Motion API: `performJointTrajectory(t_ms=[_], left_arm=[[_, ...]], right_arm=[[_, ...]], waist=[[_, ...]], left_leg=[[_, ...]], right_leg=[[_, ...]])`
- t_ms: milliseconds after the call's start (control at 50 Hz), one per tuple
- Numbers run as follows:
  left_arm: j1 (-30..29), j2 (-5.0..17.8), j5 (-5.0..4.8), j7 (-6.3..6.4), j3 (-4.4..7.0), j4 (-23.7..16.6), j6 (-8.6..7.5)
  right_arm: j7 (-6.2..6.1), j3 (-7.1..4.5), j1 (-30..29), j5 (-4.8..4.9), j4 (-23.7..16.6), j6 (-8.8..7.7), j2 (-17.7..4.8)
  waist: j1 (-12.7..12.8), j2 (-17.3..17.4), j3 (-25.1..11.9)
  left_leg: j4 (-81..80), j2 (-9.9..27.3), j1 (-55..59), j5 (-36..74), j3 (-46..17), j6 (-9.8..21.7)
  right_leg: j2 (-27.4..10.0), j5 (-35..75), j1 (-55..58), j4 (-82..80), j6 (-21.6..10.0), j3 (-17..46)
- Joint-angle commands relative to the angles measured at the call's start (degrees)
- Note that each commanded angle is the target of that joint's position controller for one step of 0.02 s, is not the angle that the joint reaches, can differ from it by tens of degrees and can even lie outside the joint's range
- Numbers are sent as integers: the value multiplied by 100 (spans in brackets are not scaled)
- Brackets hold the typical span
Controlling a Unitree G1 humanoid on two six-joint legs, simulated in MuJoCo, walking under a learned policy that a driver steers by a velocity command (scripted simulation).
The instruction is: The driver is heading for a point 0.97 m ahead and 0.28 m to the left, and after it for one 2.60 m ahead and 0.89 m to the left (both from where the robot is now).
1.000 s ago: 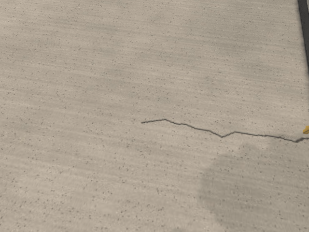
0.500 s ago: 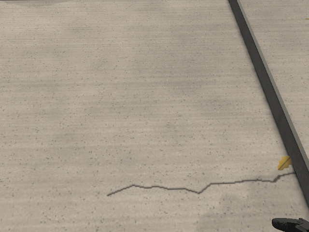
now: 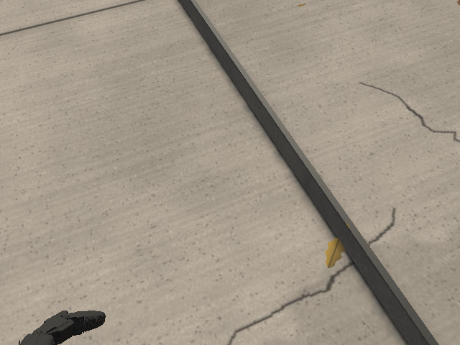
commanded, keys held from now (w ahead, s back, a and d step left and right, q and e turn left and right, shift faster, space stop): w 0.84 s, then w+q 0.16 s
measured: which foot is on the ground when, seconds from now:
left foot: up 0.00-0.44, down 0.46-1.00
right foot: down 0.00-0.46, up 0.48-0.98, down 1.00-1.00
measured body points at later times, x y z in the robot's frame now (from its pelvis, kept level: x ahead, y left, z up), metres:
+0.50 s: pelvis +0.28 +0.05 +0.00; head +0.32 +0.05 +0.45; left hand +0.30 +0.34 -0.12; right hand +0.49 -0.20 -0.08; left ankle +0.40 +0.14 -0.72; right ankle +0.11 -0.09 -0.69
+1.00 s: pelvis +0.56 +0.02 +0.01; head +0.59 +0.01 +0.45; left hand +0.79 +0.25 -0.07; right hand +0.55 -0.27 -0.13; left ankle +0.40 +0.15 -0.72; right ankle +0.69 -0.09 -0.72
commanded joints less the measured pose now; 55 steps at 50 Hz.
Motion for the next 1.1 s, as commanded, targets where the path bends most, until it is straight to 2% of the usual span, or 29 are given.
performJointTrajectory(t_ms=[20,40,60,120,200,280,380,420,440,460,480,500,520,540,560,580,600,660,800,860,900,940,960,980,1000,1020,1040,1060,1100], left_arm=[[1723,1038,27,40,328,103,-91],[1368,894,18,30,277,147,-128],[1106,696,51,25,214,136,-165],[901,671,76,47,200,185,-274],[1086,809,59,138,229,423,-321],[1437,958,14,188,257,665,-282],[1757,1071,-48,215,307,994,-185],[1684,1126,-45,243,325,1049,-127],[1586,1120,-37,257,313,1048,-92],[1627,943,15,278,235,1028,-68],[2135,468,90,272,66,840,-126],[2430,234,65,241,-21,915,-240],[1900,811,-64,194,109,868,-318],[1409,921,-133,180,134,724,-363],[1135,883,-70,209,124,672,-372],[1100,844,-5,224,150,679,-338],[1245,760,4,225,151,715,-283],[1305,531,36,254,107,745,-154],[6,276,30,165,-11,468,-255],[-515,308,-11,76,-21,303,-309],[-645,391,-12,16,2,214,-360],[-367,558,-3,-4,63,274,-407],[54,684,11,11,133,388,-431],[852,954,39,61,274,625,-447],[1870,1349,134,124,390,766,-431],[2116,1752,153,126,477,898,-364],[2099,1129,101,137,334,848,-349],[1714,874,75,166,246,822,-356],[1069,574,104,171,161,829,-375]], right_arm=[[88,-82,-555,212,-785,-331,-800],[47,-62,-667,108,-780,-335,-694],[19,-97,-654,-8,-735,-291,-721],[36,-63,-298,-46,-593,-101,-483],[23,5,-963,-126,-775,-48,-307],[127,84,-1719,-63,-933,-129,-184],[266,56,-2102,-39,-1147,-185,-355],[280,4,-1778,-54,-1084,-205,-482],[258,-80,-1249,-71,-936,-211,-616],[208,-214,-372,-91,-691,-207,-897],[165,-341,361,-206,-606,-192,-1466],[206,-322,637,-105,-495,-162,-1378],[194,-193,441,-7,-532,-158,-955],[168,-147,44,-24,-603,-143,-804],[156,-110,-304,-90,-662,-123,-698],[165,-58,-528,-159,-704,-129,-539],[167,-29,-637,-203,-715,-147,-456],[148,-58,-628,-132,-618,-222,-544],[16,-117,-138,-54,-327,-133,-792],[8,-136,223,-4,-135,-53,-836],[-16,-162,308,18,-62,27,-875],[-50,-207,231,34,-45,84,-957],[-58,-218,96,41,-66,104,-994],[-57,-159,73,1,-91,108,-837],[-50,-16,56,-132,-262,87,-457],[-19,156,845,-58,-367,-37,175],[-11,9,551,87,-257,-107,-479],[-6,-94,49,174,-418,-131,-770],[-41,-122,-341,62,-493,-70,-645]], waist=[[969,-669,-1521],[706,-266,-1033],[520,-320,-812],[190,-344,-676],[322,-228,-296],[637,-272,-90],[673,-366,36],[455,-479,-157],[142,-465,-486],[-224,-319,-1118],[-207,696,-2104],[-167,1740,-2615],[-314,1143,-1984],[-245,794,-1277],[-107,453,-841],[76,443,-580],[240,584,-574],[383,535,-459],[-38,334,-136],[-233,318,26],[-170,346,68],[61,465,-57],[341,505,-278],[716,405,-853],[1110,-121,-1806],[723,-1709,-2526],[977,-1165,-2350],[960,-891,-1505],[671,-513,-741]], left_leg=[[2519,-37,-3705,-51,-836,205],[2011,206,-3549,404,-794,221],[1637,349,-3219,664,-816,194],[1190,419,-2688,1103,-807,52],[-100,395,-3048,2311,-780,-129],[-1520,95,-2716,3395,-587,-86],[-2210,-58,-2830,2870,-671,233],[-2332,-218,-2327,2431,-521,402],[-2461,-415,-1553,2391,-321,536],[-2315,-314,-209,2567,-408,732],[-2218,1075,2011,2343,-2400,1456],[-3188,1686,2939,1185,-4599,2000],[-3427,1556,2599,354,-4326,1749],[-3535,1389,1829,469,-3569,1532],[-3670,1188,1040,970,-3019,1452],[-3849,994,425,1482,-2616,1409],[-4001,887,77,1780,-2391,1409],[-4351,786,-297,2452,-1818,1540],[-4509,496,-28,2927,-913,1280],[-4335,687,386,2846,-1043,1284],[-4063,856,722,3024,-1250,1237],[-3709,948,889,3411,-1437,1135],[-3251,839,817,4066,-1377,1042],[-2307,503,487,4415,-1175,874],[-605,91,-592,3157,-908,633],[1305,-816,-2779,-311,-701,277],[2017,-543,-3361,-572,-1335,271],[2133,-286,-3676,-65,-1254,307],[1739,99,-3367,754,-1127,252]], right_leg=[[-1944,22,4175,-1695,-1390,3181],[-1664,485,3336,-1776,-1192,2532],[-1490,954,2724,-1920,-1110,2126],[-1374,1277,1934,-2439,-1195,1688],[-1202,1298,1818,-2746,-1078,1076],[-1080,841,1893,-2781,-836,722],[-1522,1045,2807,-2333,-678,920],[-1539,1947,3053,-1901,-536,899],[-1341,2861,3016,-1250,-408,722],[-1019,2946,2556,-107,-221,464],[-388,1171,694,2064,158,155],[322,-2428,-737,3342,352,625],[-29,-2339,-1432,3890,294,963],[-330,-1789,-1655,3801,228,757],[-566,-1315,-1504,3514,226,608],[-748,-987,-1215,3186,240,617],[-841,-794,-880,3044,268,644],[-921,-474,-781,2555,431,549],[-725,1392,-753,175,556,264],[-604,1385,-765,-340,502,251],[-524,1031,-758,-622,408,332],[-424,647,-292,-826,295,337],[-289,565,375,-996,200,209],[-291,662,1646,-1007,35,171],[-1288,714,3410,-708,-327,1149],[-2594,-329,5192,-1243,-1200,3676],[-2495,-1236,4938,-1693,-1120,4044],[-2317,-1204,4262,-1831,-854,3137],[-1904,-259,2953,-2166,-638,1989]])
Keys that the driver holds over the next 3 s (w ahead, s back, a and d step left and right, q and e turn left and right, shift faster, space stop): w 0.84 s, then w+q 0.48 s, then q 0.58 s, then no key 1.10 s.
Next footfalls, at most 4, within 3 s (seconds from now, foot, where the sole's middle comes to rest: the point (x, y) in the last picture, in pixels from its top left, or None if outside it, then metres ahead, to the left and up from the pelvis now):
0.46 left None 0.44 0.15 -0.76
1.00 right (261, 245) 0.73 -0.10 -0.76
1.50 left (166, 192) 0.95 0.20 -0.76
2.00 right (218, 161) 1.07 0.02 -0.76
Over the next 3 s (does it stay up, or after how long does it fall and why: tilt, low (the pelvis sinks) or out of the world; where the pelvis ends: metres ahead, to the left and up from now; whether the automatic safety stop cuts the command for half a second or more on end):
stays up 0.93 0.12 0.02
